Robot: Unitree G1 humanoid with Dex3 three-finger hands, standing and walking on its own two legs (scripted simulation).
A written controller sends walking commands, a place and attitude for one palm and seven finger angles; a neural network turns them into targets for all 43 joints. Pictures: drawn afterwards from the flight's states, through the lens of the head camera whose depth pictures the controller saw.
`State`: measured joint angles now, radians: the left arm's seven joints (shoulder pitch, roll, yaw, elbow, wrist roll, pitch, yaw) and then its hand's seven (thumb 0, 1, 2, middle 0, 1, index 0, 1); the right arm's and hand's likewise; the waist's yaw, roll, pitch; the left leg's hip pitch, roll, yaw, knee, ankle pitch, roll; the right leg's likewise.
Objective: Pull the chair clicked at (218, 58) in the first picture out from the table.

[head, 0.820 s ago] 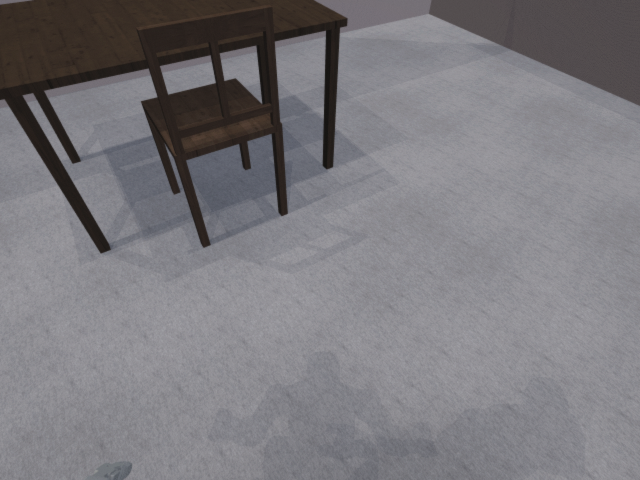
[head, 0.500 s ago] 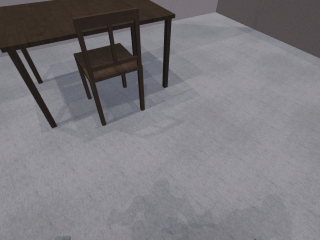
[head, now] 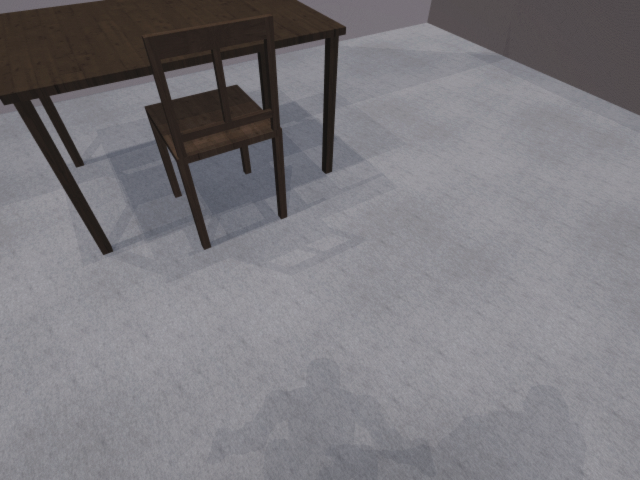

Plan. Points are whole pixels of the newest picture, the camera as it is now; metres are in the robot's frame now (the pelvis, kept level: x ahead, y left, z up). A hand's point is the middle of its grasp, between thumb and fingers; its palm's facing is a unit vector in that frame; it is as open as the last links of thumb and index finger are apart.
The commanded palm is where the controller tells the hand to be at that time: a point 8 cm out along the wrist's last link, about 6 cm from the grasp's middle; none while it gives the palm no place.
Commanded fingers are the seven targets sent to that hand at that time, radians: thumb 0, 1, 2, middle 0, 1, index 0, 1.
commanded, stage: stand and wait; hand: left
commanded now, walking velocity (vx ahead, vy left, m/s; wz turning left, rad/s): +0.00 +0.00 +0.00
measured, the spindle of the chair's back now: (221, 86) +1.25 +0.40 -0.10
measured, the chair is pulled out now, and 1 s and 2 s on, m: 0.00 0.00 0.00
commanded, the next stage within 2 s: look at it before walking up in 0.22 s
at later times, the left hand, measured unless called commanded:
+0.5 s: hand out of the picture +0.07 +0.25 -0.16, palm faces -0.03 -0.95 -0.32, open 7.4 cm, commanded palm none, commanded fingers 0.00 0.90 0.90 -0.20 -0.30 -0.20 -0.30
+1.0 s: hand out of the picture +0.07 +0.25 -0.16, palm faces -0.02 -0.95 -0.33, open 7.4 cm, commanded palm none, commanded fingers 0.00 0.90 0.90 -0.20 -0.30 -0.20 -0.30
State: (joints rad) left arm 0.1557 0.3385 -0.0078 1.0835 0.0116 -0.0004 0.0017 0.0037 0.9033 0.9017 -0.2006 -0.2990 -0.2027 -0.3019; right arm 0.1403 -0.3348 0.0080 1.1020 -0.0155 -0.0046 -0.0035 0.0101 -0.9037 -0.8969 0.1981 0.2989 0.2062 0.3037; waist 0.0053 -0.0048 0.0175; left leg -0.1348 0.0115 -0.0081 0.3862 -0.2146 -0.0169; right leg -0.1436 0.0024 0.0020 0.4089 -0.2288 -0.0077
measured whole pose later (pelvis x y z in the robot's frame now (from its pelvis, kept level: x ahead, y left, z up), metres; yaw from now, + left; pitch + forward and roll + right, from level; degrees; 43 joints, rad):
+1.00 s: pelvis +0.00 +0.01 +0.00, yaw -1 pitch -2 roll +0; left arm 0.16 0.33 -0.01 1.09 0.01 0.00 0.01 0.00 0.90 0.90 -0.20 -0.30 -0.20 -0.30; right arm 0.13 -0.32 0.01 1.11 -0.02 -0.01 0.00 0.01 -0.90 -0.90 0.20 0.30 0.21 0.30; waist 0.01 -0.01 0.01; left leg -0.13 0.01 0.01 0.37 -0.21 -0.01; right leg -0.14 0.00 0.02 0.38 -0.22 0.01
